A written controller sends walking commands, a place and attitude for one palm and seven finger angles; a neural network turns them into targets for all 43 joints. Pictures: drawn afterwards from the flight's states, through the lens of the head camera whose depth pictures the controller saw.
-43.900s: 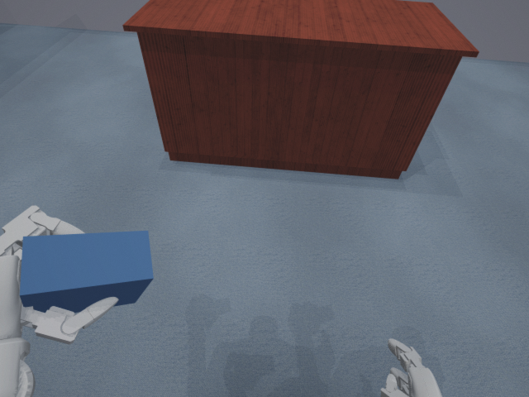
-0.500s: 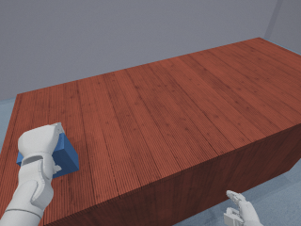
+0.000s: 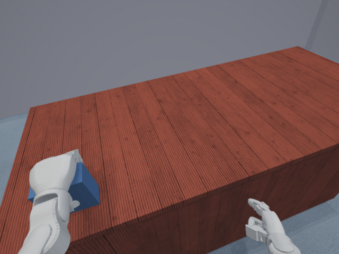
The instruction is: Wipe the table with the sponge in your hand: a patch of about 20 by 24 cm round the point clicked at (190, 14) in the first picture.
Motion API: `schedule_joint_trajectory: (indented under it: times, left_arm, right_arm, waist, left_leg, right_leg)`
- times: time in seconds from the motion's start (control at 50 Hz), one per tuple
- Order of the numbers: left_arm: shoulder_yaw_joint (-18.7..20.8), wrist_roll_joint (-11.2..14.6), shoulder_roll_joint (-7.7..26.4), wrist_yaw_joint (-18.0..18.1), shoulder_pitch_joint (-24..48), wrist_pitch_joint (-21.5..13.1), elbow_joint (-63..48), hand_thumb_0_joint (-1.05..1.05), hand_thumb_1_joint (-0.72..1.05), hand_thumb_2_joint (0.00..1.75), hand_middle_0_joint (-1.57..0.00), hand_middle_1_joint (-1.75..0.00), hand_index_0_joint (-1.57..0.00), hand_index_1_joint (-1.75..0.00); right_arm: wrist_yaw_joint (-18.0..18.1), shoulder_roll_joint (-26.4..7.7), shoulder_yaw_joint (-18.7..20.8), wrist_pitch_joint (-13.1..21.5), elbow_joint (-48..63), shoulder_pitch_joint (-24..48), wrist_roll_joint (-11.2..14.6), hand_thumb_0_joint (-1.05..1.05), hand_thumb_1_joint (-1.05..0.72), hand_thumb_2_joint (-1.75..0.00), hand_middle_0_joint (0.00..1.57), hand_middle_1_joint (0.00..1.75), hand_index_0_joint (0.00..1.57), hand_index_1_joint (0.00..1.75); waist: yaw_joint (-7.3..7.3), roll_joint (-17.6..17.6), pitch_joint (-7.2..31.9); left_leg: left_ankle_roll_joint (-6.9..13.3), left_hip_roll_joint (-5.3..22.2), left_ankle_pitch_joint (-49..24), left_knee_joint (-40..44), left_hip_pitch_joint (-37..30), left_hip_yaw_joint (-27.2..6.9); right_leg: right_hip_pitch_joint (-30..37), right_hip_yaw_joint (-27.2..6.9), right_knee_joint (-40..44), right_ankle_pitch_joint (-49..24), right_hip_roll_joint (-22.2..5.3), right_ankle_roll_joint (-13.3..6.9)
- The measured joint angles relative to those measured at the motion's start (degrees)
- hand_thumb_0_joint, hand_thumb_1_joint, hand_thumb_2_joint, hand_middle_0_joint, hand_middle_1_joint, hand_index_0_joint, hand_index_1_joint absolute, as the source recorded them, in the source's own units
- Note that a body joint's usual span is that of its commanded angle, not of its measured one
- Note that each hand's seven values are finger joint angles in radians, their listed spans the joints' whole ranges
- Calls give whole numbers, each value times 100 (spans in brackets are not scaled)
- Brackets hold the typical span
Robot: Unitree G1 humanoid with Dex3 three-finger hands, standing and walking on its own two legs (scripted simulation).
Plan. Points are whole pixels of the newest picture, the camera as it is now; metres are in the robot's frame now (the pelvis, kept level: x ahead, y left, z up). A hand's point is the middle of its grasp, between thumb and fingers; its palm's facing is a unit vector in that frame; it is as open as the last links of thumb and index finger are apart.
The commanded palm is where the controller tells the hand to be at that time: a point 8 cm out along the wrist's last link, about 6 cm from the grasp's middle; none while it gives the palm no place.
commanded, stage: wipe back along the first lane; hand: left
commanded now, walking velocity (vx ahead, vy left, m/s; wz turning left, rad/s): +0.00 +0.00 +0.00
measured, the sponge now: (71, 194) +0.23 +0.29 +0.03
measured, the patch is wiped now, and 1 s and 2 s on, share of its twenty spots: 1.00 1.00 1.00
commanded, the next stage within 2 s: lift the sponge slowly off the table in 0.04 s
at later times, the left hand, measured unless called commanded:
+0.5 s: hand (69, 188) +0.22 +0.27 +0.08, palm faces +0.05 -0.09 -0.99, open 9.9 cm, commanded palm +0.19 +0.26 +0.13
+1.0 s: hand (63, 189) +0.21 +0.28 +0.09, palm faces +0.05 -0.11 -0.99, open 9.9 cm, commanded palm +0.18 +0.27 +0.17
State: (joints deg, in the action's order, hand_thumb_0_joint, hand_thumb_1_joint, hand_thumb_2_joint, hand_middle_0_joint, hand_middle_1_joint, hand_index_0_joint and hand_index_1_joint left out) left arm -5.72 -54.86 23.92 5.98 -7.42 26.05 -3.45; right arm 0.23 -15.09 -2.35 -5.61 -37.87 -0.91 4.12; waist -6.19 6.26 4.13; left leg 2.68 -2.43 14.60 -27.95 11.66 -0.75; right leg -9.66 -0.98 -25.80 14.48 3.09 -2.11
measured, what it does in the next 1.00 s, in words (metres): stands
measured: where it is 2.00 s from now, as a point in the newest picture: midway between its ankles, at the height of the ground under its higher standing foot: outside the picture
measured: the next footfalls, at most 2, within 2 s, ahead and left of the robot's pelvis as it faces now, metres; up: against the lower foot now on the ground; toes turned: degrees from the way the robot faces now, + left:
none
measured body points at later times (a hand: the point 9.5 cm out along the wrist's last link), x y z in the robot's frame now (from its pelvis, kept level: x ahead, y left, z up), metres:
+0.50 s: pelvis -0.01 -0.02 +0.00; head -0.05 -0.05 +0.45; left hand +0.21 +0.27 +0.13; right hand +0.24 -0.22 -0.07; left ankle +0.00 +0.09 -0.74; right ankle -0.01 -0.10 -0.74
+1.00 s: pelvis -0.01 -0.02 +0.00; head -0.05 -0.06 +0.45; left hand +0.20 +0.28 +0.14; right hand +0.24 -0.22 -0.07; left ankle +0.00 +0.09 -0.74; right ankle -0.01 -0.10 -0.74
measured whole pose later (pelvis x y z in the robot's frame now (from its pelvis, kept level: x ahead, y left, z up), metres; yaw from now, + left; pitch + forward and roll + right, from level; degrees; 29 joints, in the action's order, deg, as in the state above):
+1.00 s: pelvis -0.01 -0.02 +0.00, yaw +0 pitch -5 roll +0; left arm -3.5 -50.7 27.8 0.1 -6.2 23.6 -4.6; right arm 3.2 -15.4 -2.6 -2.2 -40.1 -0.6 2.8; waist -7.4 5.9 1.0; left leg 1.0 -1.0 13.5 -26.7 7.9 -1.8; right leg -5.6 -0.2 -24.1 13.1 4.6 -3.9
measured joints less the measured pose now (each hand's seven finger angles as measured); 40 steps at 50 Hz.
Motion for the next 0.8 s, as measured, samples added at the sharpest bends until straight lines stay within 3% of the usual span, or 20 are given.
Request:
schedule_joint_trajectory:
  times: [0.16,0.46,0.8]
  left_arm:
    - [-114,-11,-58,31,-316,93,-367,1,-47,107,-66,-144,-72,-138]
    - [16,169,147,-270,-20,131,-119,0,-48,107,-68,-141,-74,-135]
    - [267,393,317,-458,-88,-206,-173,-1,-49,107,-71,-139,-76,-133]
  right_arm:
    - [-37,27,-32,-14,-5,47,-4,2,-91,-90,20,30,20,30]
    - [128,-27,-45,62,-113,18,-52,2,-91,-90,20,30,20,30]
    - [204,-55,15,241,-203,-89,-120,2,-91,-90,20,30,20,30]
  waist:
    - [-32,14,-21]
    - [2,-63,-143]
    - [-29,-37,-239]
  left_leg:
    - [-23,26,0,-4,-68,27]
    - [-109,105,-41,25,-184,-1]
    - [-164,156,-56,75,-297,-44]
  right_leg:
    - [42,-28,-37,3,26,-23]
    - [152,-6,-10,-45,107,-116]
    - [288,25,85,-81,160,-175]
